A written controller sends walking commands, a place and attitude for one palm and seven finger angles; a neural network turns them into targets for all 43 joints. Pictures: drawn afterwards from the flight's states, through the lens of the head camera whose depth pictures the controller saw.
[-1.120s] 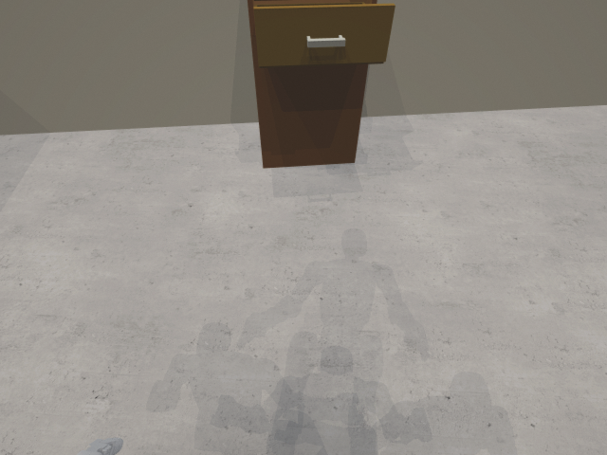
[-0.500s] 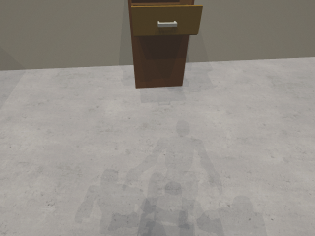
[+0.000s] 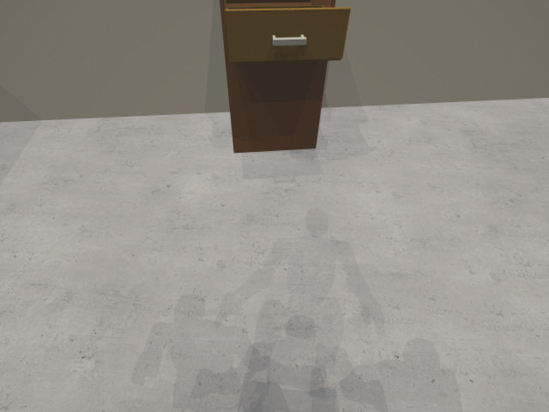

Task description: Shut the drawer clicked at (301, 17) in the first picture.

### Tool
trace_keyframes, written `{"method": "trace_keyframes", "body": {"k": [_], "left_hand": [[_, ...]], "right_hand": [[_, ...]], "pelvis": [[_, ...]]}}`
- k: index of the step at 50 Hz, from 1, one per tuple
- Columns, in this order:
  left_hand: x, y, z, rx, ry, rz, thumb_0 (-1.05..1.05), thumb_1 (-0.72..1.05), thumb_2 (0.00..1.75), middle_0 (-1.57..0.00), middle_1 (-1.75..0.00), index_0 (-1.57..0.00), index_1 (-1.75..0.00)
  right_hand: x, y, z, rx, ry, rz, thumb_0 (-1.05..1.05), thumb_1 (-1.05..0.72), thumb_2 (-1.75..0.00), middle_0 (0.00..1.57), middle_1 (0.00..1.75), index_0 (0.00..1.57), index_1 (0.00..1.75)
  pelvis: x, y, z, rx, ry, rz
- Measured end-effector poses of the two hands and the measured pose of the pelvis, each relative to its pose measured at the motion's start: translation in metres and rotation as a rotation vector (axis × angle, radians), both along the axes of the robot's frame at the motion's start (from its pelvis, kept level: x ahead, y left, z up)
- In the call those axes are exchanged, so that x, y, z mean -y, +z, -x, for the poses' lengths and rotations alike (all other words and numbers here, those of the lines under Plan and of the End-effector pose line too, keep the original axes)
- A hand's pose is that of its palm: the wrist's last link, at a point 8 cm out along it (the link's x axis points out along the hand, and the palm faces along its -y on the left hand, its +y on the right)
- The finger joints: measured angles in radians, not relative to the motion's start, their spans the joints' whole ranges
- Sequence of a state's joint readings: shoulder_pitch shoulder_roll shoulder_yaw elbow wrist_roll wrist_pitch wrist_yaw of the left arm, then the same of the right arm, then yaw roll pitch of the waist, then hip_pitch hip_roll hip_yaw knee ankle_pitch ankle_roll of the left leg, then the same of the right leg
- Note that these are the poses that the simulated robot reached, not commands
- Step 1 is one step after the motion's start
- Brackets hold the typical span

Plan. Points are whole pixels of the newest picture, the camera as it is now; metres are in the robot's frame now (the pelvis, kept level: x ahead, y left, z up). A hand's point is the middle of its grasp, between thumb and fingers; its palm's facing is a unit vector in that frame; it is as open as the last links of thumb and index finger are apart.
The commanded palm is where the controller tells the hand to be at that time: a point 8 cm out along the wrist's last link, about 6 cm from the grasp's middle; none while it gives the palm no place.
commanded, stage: look at it before walking up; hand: left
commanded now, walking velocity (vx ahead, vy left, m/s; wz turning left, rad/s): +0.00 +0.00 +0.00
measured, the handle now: (288, 39) +1.33 +0.03 -0.01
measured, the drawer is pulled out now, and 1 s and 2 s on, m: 0.30 0.30 0.30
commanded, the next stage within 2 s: walk to a spot facing it in 0.32 s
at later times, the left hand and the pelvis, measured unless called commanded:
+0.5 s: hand out of the picture +0.07 +0.25 -0.16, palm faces -0.01 -0.94 -0.34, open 7.4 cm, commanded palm none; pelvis +0.01 +0.00 +0.00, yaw +0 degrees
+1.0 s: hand out of the picture +0.06 +0.14 -0.17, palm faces -0.10 -0.98 -0.15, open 7.3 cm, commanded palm none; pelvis +0.12 -0.03 +0.00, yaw -11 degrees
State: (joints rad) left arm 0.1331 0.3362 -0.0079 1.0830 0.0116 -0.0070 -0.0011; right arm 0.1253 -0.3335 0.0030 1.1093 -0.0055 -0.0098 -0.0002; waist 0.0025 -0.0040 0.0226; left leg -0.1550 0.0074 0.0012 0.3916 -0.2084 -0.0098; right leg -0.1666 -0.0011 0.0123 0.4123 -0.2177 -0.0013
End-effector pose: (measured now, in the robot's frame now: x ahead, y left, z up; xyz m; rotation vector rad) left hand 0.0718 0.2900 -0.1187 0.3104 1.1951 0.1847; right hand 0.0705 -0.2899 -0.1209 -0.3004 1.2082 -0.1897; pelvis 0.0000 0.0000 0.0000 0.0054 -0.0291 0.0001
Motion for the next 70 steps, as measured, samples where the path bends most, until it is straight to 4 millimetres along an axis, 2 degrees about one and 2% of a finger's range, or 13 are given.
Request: {"method": "trace_keyframes", "body": {"k": [11, 25, 33, 38, 40, 44, 50, 55, 58, 60, 62, 64, 70], "left_hand": [[-0.002, 0.001, -0.002, 0.001, 0.003, -0.003, 0.01, 0.91, 0.9, -0.2, -0.3, -0.2, -0.3], [-0.003, -0.001, 0.005, -0.026, 0.017, -0.006, 0.01, 0.91, 0.9, -0.2, -0.3, -0.2, -0.3], [0.029, -0.022, 0.02, -0.14, 0.005, 0.07, 0.01, 0.91, 0.9, -0.2, -0.3, -0.2, -0.3], [0.063, -0.033, 0.01, -0.171, -0.013, 0.103, 0.01, 0.91, 0.9, -0.2, -0.3, -0.2, -0.3], [0.075, -0.034, 0.007, -0.151, 0.011, 0.114, 0.01, 0.91, 0.9, -0.2, -0.3, -0.2, -0.3], [0.094, -0.026, 0.012, -0.204, 0.024, 0.137, 0.01, 0.91, 0.9, -0.2, -0.3, -0.2, -0.3], [0.103, -0.019, 0.005, -0.332, 0.005, 0.164, 0.01, 0.91, 0.9, -0.2, -0.3, -0.2, -0.3], [0.089, -0.025, -0.032, -0.367, 0.007, 0.161, 0.01, 0.91, 0.9, -0.2, -0.3, -0.2, -0.3], [0.073, -0.038, -0.067, -0.373, 0.003, 0.156, 0.01, 0.91, 0.9, -0.2, -0.3, -0.2, -0.3], [0.061, -0.05, -0.096, -0.376, -0.019, 0.152, 0.01, 0.91, 0.9, -0.2, -0.3, -0.2, -0.3], [0.052, -0.054, -0.136, -0.352, -0.064, 0.141, 0.01, 0.91, 0.9, -0.2, -0.3, -0.2, -0.3], [0.048, -0.052, -0.183, -0.299, -0.117, 0.132, 0.01, 0.91, 0.9, -0.2, -0.3, -0.2, -0.3], [0.064, -0.031, -0.329, -0.085, -0.249, 0.133, 0.01, 0.92, 0.9, -0.19, -0.3, -0.19, -0.3]], "right_hand": [[0.001, 0.003, -0.009, 0.015, 0.006, 0.008, 0.01, -0.9, -0.9, 0.2, 0.3, 0.2, 0.3], [-0.002, 0.001, -0.007, -0.001, 0.004, 0.005, 0.01, -0.9, -0.9, 0.2, 0.3, 0.2, 0.3], [-0.02, -0.022, 0.019, -0.038, -0.093, -0.072, 0.01, -0.9, -0.9, 0.2, 0.3, 0.2, 0.3], [-0.019, -0.044, 0.045, -0.118, -0.181, -0.119, 0.0, -0.9, -0.9, 0.2, 0.3, 0.2, 0.3], [-0.018, -0.046, 0.047, -0.171, -0.185, -0.129, 0.01, -0.9, -0.9, 0.2, 0.3, 0.2, 0.3], [-0.018, -0.034, 0.016, -0.152, -0.198, -0.14, 0.01, -0.91, -0.9, 0.2, 0.3, 0.2, 0.3], [-0.021, -0.018, -0.071, 0.018, -0.221, -0.156, 0.01, -0.91, -0.9, 0.2, 0.3, 0.2, 0.3], [-0.032, -0.012, -0.153, 0.116, -0.192, -0.154, 0.01, -0.91, -0.9, 0.2, 0.3, 0.2, 0.3], [-0.04, -0.014, -0.2, 0.172, -0.176, -0.132, 0.01, -0.91, -0.9, 0.2, 0.3, 0.2, 0.3], [-0.043, -0.018, -0.221, 0.217, -0.19, -0.106, 0.01, -0.91, -0.9, 0.2, 0.3, 0.2, 0.3], [-0.047, -0.016, -0.225, 0.224, -0.226, -0.098, 0.0, -0.91, -0.9, 0.2, 0.3, 0.2, 0.3], [-0.052, -0.013, -0.218, 0.2, -0.276, -0.098, 0.0, -0.91, -0.9, 0.2, 0.3, 0.2, 0.3], [-0.057, -0.01, -0.173, 0.048, -0.444, -0.076, -0.01, -0.94, -0.9, 0.2, 0.3, 0.2, 0.3]], "pelvis": [[-0.001, 0.001, -0.003, 0.001, 0.0, 0.001], [-0.001, 0.001, -0.006, 0.0, -0.008, 0.001], [0.005, -0.01, -0.029, -0.017, -0.085, -0.009], [0.022, -0.022, -0.051, -0.01, -0.121, 0.0], [0.027, -0.021, -0.061, -0.008, -0.119, 0.006], [0.031, -0.01, -0.083, -0.013, -0.149, 0.0], [0.028, -0.002, -0.121, -0.031, -0.197, -0.002], [0.018, -0.007, -0.164, -0.036, -0.226, 0.011], [0.008, -0.017, -0.198, -0.034, -0.247, 0.017], [0.001, -0.027, -0.218, -0.029, -0.275, 0.025], [-0.002, -0.027, -0.233, -0.015, -0.307, 0.015], [-0.004, -0.021, -0.248, -0.009, -0.329, 0.009], [-0.003, -0.005, -0.293, -0.017, -0.378, -0.004]]}}
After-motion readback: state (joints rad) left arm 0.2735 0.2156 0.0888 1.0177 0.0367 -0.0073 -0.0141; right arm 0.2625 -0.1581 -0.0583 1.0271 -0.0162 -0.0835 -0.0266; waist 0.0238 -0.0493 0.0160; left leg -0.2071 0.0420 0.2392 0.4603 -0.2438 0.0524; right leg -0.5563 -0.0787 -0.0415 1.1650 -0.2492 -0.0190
